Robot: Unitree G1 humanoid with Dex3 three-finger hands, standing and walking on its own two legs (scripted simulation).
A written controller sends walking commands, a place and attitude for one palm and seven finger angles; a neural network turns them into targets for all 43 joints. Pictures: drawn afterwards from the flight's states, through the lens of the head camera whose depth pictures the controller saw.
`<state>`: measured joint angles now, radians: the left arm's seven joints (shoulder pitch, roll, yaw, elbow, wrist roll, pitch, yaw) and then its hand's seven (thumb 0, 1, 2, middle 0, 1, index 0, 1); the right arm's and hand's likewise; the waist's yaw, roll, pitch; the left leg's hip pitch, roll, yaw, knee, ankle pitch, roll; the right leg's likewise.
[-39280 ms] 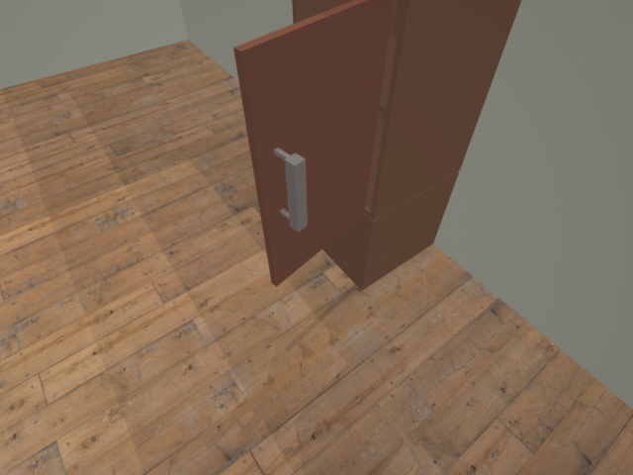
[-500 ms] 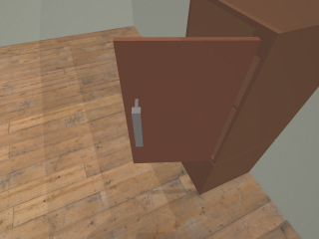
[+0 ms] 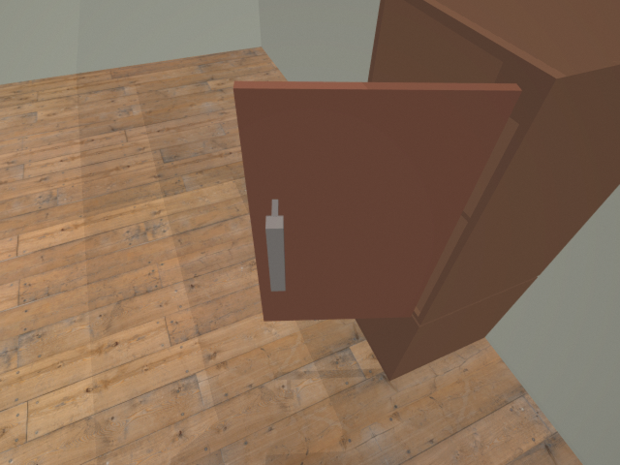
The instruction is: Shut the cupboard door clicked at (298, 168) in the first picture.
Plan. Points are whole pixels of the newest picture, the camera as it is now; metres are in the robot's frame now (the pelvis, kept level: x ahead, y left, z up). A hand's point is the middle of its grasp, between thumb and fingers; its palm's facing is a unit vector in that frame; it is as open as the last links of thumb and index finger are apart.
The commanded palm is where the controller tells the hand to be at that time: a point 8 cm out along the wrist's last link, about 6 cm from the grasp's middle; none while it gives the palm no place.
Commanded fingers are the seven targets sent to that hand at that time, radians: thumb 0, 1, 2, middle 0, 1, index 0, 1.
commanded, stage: look again from close up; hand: left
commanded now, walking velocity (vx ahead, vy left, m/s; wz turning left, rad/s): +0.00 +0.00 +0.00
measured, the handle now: (276, 246) +0.45 +0.09 -0.03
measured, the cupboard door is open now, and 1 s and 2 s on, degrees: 69 69 69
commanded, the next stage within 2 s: shuffle to correct the standing spot in 0.46 s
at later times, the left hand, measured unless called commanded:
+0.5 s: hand out of the picture +0.03 +0.14 -0.18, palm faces +0.00 -0.98 -0.20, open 7.4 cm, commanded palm none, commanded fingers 0.00 0.90 0.90 -0.20 -0.30 -0.20 -0.30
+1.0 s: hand out of the picture -0.01 +0.07 -0.18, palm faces +0.10 -0.98 -0.19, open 7.4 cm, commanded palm none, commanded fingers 0.00 0.90 0.90 -0.20 -0.30 -0.20 -0.30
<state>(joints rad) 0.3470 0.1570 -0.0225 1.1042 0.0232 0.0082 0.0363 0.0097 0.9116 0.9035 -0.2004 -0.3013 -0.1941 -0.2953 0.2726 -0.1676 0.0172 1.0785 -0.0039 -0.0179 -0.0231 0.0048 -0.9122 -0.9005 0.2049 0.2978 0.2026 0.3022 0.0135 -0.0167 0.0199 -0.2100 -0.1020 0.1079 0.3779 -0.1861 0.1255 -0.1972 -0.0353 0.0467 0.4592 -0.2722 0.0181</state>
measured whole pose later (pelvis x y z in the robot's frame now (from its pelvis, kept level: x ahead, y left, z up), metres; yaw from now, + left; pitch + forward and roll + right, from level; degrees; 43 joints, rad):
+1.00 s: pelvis +0.03 -0.09 -0.01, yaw +5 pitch +1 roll +1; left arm 0.33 0.14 0.01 1.07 0.03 0.03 0.03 0.01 0.91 0.90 -0.20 -0.30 -0.19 -0.30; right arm 0.26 -0.14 -0.01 1.13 -0.02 0.00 -0.06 0.00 -0.91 -0.90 0.21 0.30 0.20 0.30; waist 0.00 -0.02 0.04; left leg -0.25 -0.02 -0.01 0.50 -0.27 0.00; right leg -0.18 0.05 -0.07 0.50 -0.35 -0.08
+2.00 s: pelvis +0.03 -0.19 -0.01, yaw +8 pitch -1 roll +1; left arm 0.27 0.18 -0.01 1.03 0.02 -0.01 0.03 0.01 0.91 0.90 -0.20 -0.30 -0.20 -0.30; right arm 0.26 -0.19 0.00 1.03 -0.01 0.00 -0.01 0.01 -0.92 -0.90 0.20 0.30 0.20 0.30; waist -0.01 0.02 0.02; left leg -0.21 0.02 0.03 0.55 -0.32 -0.02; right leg -0.23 -0.03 0.07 0.58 -0.33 0.04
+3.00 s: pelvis +0.04 -0.18 +0.00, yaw +8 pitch -1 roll +1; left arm 0.22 0.22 0.01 1.08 0.02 0.00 0.03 0.01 0.91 0.90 -0.20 -0.30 -0.20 -0.30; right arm 0.20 -0.19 0.01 1.12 -0.01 -0.01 -0.02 0.00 -0.91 -0.90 0.21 0.30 0.20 0.30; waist 0.01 -0.02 0.05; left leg -0.14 0.01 0.03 0.44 -0.28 -0.01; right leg -0.16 -0.05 0.06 0.46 -0.29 0.05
